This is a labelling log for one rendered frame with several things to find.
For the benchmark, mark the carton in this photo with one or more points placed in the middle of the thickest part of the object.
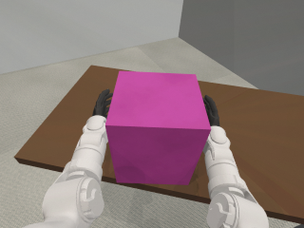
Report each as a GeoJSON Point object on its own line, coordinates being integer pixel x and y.
{"type": "Point", "coordinates": [157, 127]}

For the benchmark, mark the left robot hand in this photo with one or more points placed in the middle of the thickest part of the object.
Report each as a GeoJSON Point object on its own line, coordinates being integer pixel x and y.
{"type": "Point", "coordinates": [100, 108]}

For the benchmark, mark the right robot upper arm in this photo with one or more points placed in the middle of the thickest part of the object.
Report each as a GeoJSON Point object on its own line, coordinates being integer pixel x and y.
{"type": "Point", "coordinates": [227, 210]}

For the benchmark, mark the right robot hand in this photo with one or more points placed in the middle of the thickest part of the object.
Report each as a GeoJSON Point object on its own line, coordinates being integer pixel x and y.
{"type": "Point", "coordinates": [211, 110]}

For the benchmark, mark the robot left forearm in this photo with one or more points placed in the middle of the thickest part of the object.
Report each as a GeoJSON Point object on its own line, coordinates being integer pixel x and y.
{"type": "Point", "coordinates": [89, 154]}

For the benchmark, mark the robot right forearm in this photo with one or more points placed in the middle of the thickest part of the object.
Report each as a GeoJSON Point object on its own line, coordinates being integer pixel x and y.
{"type": "Point", "coordinates": [221, 167]}

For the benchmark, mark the table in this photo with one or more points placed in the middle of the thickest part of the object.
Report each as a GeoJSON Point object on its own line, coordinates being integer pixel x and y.
{"type": "Point", "coordinates": [265, 129]}

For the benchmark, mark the left robot upper arm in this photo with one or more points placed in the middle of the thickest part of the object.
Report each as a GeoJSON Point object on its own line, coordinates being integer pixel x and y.
{"type": "Point", "coordinates": [71, 204]}

